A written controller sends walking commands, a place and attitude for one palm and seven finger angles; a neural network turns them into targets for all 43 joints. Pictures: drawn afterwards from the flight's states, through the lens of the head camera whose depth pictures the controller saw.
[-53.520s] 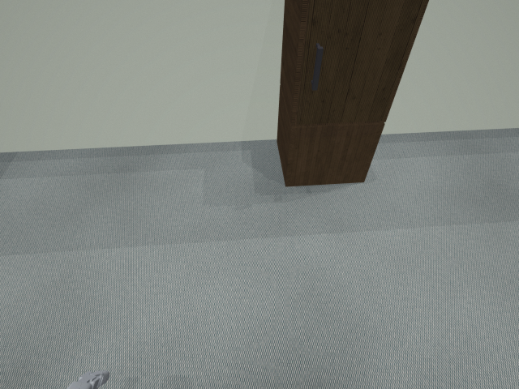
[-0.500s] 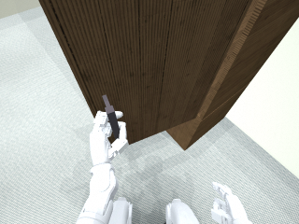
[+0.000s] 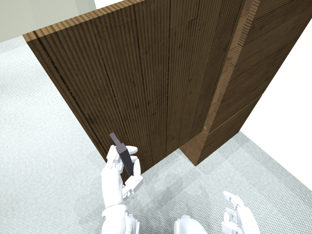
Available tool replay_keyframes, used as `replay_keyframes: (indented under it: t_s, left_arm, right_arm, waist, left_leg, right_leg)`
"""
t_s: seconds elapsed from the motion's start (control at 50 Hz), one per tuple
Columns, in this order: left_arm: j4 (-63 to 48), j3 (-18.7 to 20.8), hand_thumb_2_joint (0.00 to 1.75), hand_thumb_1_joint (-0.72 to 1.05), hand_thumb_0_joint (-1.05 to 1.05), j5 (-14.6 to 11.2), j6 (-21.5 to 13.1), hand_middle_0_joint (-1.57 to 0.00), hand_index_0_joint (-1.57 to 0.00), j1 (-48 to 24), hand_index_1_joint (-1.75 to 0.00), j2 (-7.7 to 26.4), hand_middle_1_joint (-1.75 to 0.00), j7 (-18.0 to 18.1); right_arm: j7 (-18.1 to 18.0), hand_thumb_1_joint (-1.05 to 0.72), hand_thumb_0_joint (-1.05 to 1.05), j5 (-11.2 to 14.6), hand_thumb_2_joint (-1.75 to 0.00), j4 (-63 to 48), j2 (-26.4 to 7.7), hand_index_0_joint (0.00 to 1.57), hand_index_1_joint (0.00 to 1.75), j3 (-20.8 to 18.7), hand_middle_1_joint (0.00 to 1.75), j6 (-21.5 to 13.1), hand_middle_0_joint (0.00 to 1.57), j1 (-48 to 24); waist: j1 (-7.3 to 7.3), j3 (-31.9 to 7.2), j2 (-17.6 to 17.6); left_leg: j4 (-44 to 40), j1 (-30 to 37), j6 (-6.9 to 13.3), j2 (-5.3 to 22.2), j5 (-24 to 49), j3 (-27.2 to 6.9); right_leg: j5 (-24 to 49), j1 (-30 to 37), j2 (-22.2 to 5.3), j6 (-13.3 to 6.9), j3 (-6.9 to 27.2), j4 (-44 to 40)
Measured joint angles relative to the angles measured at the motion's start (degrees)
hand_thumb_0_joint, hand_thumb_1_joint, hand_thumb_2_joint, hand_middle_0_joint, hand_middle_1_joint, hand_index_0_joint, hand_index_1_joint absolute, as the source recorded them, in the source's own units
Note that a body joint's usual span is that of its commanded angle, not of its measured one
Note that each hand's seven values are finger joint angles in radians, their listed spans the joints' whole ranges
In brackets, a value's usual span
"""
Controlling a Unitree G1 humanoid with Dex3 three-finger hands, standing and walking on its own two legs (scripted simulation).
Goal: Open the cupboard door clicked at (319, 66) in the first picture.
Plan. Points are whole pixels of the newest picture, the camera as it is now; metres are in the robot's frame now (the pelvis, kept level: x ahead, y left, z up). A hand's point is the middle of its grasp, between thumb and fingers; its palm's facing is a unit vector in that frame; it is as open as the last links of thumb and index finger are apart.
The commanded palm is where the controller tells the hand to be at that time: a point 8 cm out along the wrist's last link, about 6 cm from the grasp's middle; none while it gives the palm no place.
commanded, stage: open thumb and fingers to let go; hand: left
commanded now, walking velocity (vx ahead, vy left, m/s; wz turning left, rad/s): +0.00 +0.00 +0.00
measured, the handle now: (123, 156) +0.31 +0.09 +0.03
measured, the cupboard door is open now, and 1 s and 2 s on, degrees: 89 85 89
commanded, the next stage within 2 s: slide the hand sideways off the handle in 0.84 s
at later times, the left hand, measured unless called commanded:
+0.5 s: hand (131, 175) +0.26 +0.07 +0.02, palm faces +0.26 -0.96 -0.04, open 11.7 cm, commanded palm +0.22 +0.10 +0.02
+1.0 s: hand (130, 175) +0.26 +0.07 +0.02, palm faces +0.14 -0.99 -0.04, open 15.4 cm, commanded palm +0.22 +0.11 +0.02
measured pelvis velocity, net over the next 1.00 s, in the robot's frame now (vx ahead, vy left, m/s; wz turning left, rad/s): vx -0.02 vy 0.03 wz -0.01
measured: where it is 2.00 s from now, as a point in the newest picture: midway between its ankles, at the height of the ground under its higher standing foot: outside the picture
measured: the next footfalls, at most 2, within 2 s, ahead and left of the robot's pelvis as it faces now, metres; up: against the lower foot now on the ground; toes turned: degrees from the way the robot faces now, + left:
none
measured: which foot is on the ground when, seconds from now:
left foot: down 0.00-1.00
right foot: down 0.00-1.00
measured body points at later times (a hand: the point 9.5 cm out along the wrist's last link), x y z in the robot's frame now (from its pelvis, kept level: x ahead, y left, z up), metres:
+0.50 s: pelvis -0.01 +0.01 -0.01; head +0.07 -0.01 +0.43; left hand +0.24 +0.12 +0.02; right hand +0.17 -0.20 -0.11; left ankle +0.02 +0.16 -0.63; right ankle +0.01 -0.06 -0.63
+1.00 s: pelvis -0.02 +0.03 -0.01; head +0.05 +0.03 +0.44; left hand +0.25 +0.12 +0.02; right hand +0.17 -0.18 -0.10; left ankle +0.02 +0.16 -0.63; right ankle +0.01 -0.06 -0.63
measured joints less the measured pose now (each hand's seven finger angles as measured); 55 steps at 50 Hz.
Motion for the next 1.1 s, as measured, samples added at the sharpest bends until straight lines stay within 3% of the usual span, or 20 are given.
replay_keyframes:
  t_s: [0.14, 0.24, 0.34, 0.56, 0.68, 0.88, 0.96, 1.0, 1.1]
  left_arm:
    - [2.03, 1.24, 0.77, 0.67, 0.0, 0.42, -0.5, -0.34, -0.4, -3.74, -1.34, -0.64, -1.32, 1.34]
    - [1.14, 1.82, 0.74, 0.55, 0.01, -0.65, 0.59, -0.36, -0.42, -3.35, -1.32, -0.74, -1.31, 0.87]
    - [0.57, 1.66, 0.64, 0.32, 0.01, -1.06, 0.84, -0.34, -0.4, -2.36, -1.29, -0.63, -1.27, 0.84]
    - [1.15, -0.18, 0.38, -0.3, 0.0, 0.59, 0.45, -0.3, -0.34, -3.92, -1.19, -0.17, -1.19, 2.16]
    - [1.69, -1.05, 0.32, -0.44, 0.0, 0.6, 2.09, -0.27, -0.32, -4.99, -1.02, -0.02, -1.02, 2.79]
    - [3.46, -2.17, 0.3, -0.49, -0.01, 0.91, 3.7, -0.24, -0.28, -7.65, -0.61, -0.04, -0.6, 3.3]
    - [3.19, -2.1, 0.3, -0.49, -0.01, 0.52, 4.48, -0.28, -0.3, -7.86, -0.57, -0.07, -0.51, 2.86]
    - [1.74, -1.57, 0.3, -0.49, -0.01, 0.54, 4.3, -0.28, -0.27, -6.68, -0.55, 0.65, -0.47, -0.93]
    - [-2.07, -1.59, 0.3, -0.49, -0.01, -2.97, 0.12, -0.23, -0.15, -3.47, -0.44, 6.9, -0.39, -18.89]
  right_arm:
    - [-0.76, -0.9, 0.02, -0.04, -0.9, 0.41, -0.38, 0.2, 0.3, -0.43, 0.3, -1.0, 0.2, -2.03]
    - [-0.72, -0.9, 0.02, 0.18, -0.9, 0.01, 0.21, 0.2, 0.3, -0.18, 0.3, -0.79, 0.2, -2.06]
    - [-0.72, -0.9, 0.02, 0.22, -0.9, -0.26, 0.58, 0.2, 0.3, 0.48, 0.3, -0.98, 0.2, -1.45]
    - [-0.71, -0.9, 0.02, 0.11, -0.9, 0.02, 0.09, 0.2, 0.3, 0.31, 0.3, -1.13, 0.2, -0.89]
    - [-0.74, -0.9, 0.02, 0.22, -0.9, -0.03, 0.47, 0.2, 0.3, 0.54, 0.3, -0.91, 0.2, -0.64]
    - [-0.27, -0.9, 0.02, 0.17, -0.9, -0.04, 1.26, 0.2, 0.3, 1.34, 0.3, -0.71, 0.2, -1.42]
    - [0.02, -0.9, 0.02, 0.15, -0.9, -0.17, 1.39, 0.2, 0.3, 1.31, 0.3, -0.55, 0.2, -1.64]
    - [0.38, -0.9, 0.02, 0.56, -0.9, -1.11, 1.13, 0.2, 0.3, 1.48, 0.3, -0.28, 0.2, -1.29]
    - [0.18, -0.9, 0.02, 1.92, -0.9, -3.96, -0.6, 0.2, 0.3, 0.69, 0.3, 0.54, 0.2, 0.22]
  waist:
    - [0.62, 0.2, 0.09]
    - [1.16, 0.26, 0.16]
    - [1.11, 0.25, 0.39]
    - [0.9, 0.44, 0.58]
    - [0.79, 0.32, 0.67]
    - [0.59, 0.31, 0.33]
    - [0.8, 0.26, 0.34]
    - [0.42, 0.48, 0.29]
    - [0.59, 1.3, 1.0]
  left_leg:
    - [2.13, -2.41, -0.11, -0.41, -0.45, -0.53]
    - [2.11, -2.43, -0.24, -0.63, -0.32, -0.48]
    - [1.73, -2.03, 0.09, -0.7, -0.08, -0.55]
    - [3.93, -3.63, 0.53, -0.63, -0.6, -0.4]
    - [4.04, -3.3, 1.18, -0.59, -0.59, 0.04]
    - [4.23, -3.2, 1.77, -0.49, -0.45, 0.29]
    - [4.3, -3.16, 1.89, -0.43, -0.46, 0.4]
    - [4.33, -3.27, 2.06, -0.82, -0.36, 0.41]
    - [5.89, -4.31, 2.56, -1.45, -0.75, 0.58]
  right_leg:
    - [-0.79, -2.24, -0.4, -0.3, -0.54, 2.29]
    - [-0.79, -2.29, -0.63, -0.17, -0.48, 2.43]
    - [-0.42, -1.7, -0.68, 0.07, -0.53, 1.74]
    - [-0.15, -2.73, -0.62, 1.03, -0.37, 2.59]
    - [0.27, -2.3, -0.58, 1.66, 0.08, 2.2]
    - [0.88, -1.97, -0.47, 2.2, 0.33, 1.71]
    - [1.0, -1.93, -0.41, 2.31, 0.45, 1.66]
    - [0.9, -2.01, -0.79, 2.43, 0.45, 1.9]
    - [0.26, -2.92, -1.43, 2.86, 0.58, 3.53]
